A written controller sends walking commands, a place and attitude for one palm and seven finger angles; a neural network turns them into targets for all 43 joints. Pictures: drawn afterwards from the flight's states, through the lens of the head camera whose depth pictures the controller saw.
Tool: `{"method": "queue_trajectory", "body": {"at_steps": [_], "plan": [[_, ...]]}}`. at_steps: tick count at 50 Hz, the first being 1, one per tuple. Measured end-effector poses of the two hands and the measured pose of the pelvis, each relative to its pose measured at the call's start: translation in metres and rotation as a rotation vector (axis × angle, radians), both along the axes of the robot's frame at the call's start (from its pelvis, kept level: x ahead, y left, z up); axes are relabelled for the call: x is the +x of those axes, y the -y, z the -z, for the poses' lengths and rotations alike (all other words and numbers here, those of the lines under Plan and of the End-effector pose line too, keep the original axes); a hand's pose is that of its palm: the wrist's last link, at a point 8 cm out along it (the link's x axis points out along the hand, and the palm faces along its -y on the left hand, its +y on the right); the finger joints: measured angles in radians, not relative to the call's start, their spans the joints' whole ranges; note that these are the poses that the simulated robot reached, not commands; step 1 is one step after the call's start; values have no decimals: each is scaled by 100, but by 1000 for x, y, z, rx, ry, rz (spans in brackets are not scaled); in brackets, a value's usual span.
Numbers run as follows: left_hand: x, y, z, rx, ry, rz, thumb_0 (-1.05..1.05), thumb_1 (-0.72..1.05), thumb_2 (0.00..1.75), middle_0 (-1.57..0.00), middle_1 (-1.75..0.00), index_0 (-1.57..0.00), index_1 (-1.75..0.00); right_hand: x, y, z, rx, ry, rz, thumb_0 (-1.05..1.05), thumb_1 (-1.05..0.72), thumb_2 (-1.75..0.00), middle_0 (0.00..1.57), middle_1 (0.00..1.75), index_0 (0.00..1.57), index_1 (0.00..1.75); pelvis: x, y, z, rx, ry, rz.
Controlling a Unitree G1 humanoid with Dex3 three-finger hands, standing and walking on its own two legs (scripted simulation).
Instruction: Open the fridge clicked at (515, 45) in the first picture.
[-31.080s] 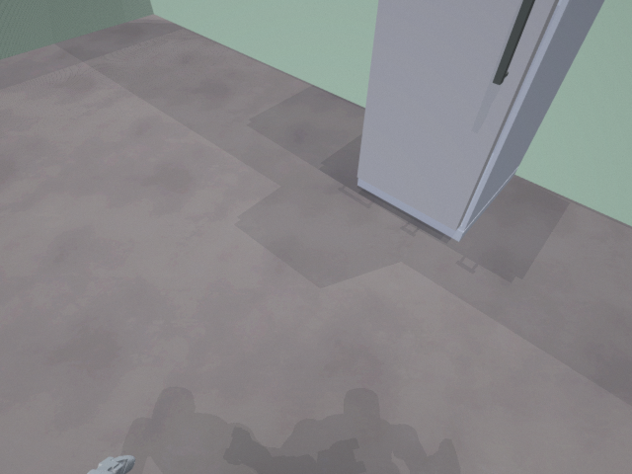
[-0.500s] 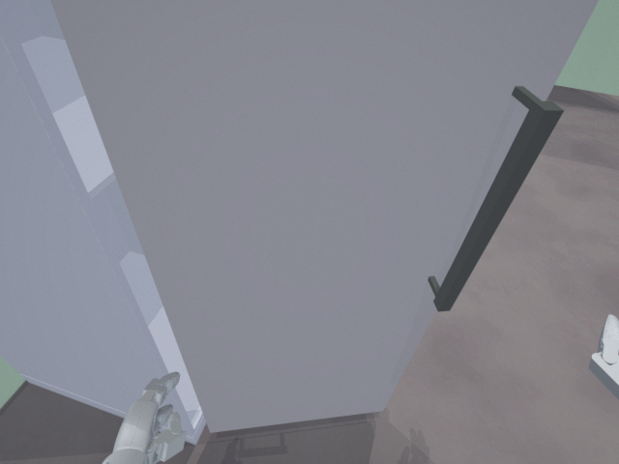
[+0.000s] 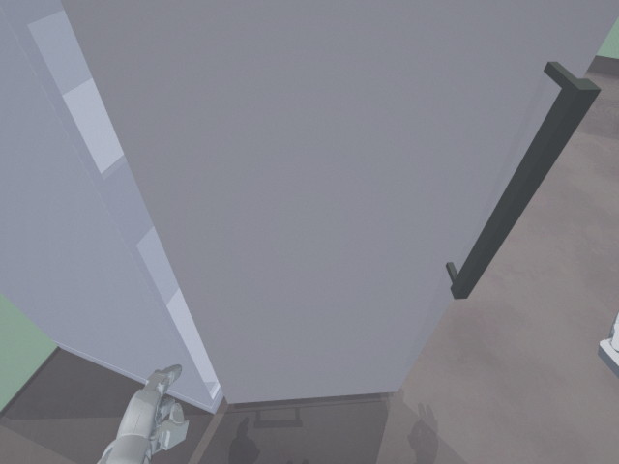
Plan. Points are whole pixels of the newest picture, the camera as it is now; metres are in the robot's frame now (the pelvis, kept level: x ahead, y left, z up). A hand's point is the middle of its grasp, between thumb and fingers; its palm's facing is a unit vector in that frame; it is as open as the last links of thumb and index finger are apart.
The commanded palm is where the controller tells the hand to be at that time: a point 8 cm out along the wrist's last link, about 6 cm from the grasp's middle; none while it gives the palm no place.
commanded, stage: step back with the hand held close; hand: right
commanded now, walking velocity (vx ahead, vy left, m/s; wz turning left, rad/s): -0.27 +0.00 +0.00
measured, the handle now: (496, 206) +0.41 -0.24 +0.14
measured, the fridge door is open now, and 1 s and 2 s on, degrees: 65 65 65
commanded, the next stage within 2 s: stop stepping back and stand still in 1.04 s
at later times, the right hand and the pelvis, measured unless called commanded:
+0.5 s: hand out of the picture +0.12 -0.32 +0.14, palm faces +0.45 +0.76 -0.46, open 7.4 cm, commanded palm +0.06 -0.35 +0.17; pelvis -0.07 -0.04 -0.01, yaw -2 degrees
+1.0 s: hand out of the picture +0.06 -0.33 +0.16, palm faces +0.42 +0.80 -0.43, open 7.4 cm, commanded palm -0.03 -0.36 +0.17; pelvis -0.16 -0.05 -0.01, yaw -2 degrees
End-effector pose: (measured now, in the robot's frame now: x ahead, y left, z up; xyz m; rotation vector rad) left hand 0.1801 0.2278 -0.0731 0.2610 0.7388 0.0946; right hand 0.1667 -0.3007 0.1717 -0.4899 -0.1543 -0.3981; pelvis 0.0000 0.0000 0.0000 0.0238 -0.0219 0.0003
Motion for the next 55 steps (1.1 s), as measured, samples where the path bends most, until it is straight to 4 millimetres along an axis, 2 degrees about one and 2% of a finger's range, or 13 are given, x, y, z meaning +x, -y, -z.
{"method": "queue_trajectory", "body": {"at_steps": [5, 9, 17, 22, 28, 37, 40, 43, 49, 55], "plan": [[-17, 2, -6, 22, -12, -59, 2, 90, 90, -21, -30, -20, -30, -5, 4, 11, -10, -67, -71, 1, -89, -90, 21, 31, 21, 31, -10, 13, 1, -1, -23, -18], [-33, 9, -9, 44, -19, -77, 2, 90, 90, -20, -30, -20, -30, -17, 15, 6, -49, -59, -101, 1, -88, -90, 21, 31, 21, 31, -21, 23, 2, 3, -28, -19], [-58, 33, -4, 41, 7, -35, 2, 90, 90, -20, -30, -20, -30, -54, 45, -11, -124, 46, -38, 1, -88, -90, 21, 31, 21, 31, -46, 39, 7, 13, -22, 15], [-66, 46, 5, 14, 11, 5, 2, 90, 90, -21, -30, -20, -30, -80, 56, -2, -110, 45, 34, 1, -89, -90, 21, 31, 21, 31, -61, 41, 11, 15, -41, 26], [-79, 54, 4, 23, 17, 45, 2, 90, 90, -21, -30, -20, -30, -99, 48, 11, -46, 43, 15, 1, -89, -90, 21, 31, 21, 31, -82, 39, 11, 25, -27, 33], [-95, 42, -4, 34, 49, 65, 2, 90, 90, -21, -30, -20, -30, -134, 36, -11, -130, 122, -23, 1, -88, -90, 21, 31, 21, 31, -109, 28, 12, 34, -33, 65], [-107, 36, -7, 54, 32, 36, 2, 90, 90, -21, -30, -20, -30, -143, 37, -12, -117, 151, -40, 1, -88, -90, 21, 31, 21, 31, -113, 30, 11, 33, -26, 49], [-120, 33, -11, 92, 26, 4, 2, 90, 90, -21, -30, -20, -30, -144, 45, -7, -84, 186, -45, 1, -88, -90, 21, 31, 21, 31, -117, 38, 12, 39, -31, 52], [-151, 40, -22, 120, 50, -15, 2, 90, 90, -21, -30, -20, -30, -147, 65, 2, -70, 143, -54, 1, -88, -90, 21, 31, 21, 31, -152, 49, 7, 56, -26, 42], [-187, 55, -25, 71, 33, -10, 2, 90, 90, -21, -30, -20, -30, -184, 63, -12, -89, 119, -92, 1, -88, -90, 21, 31, 21, 31, -175, 53, -2, 92, -95, 10]]}}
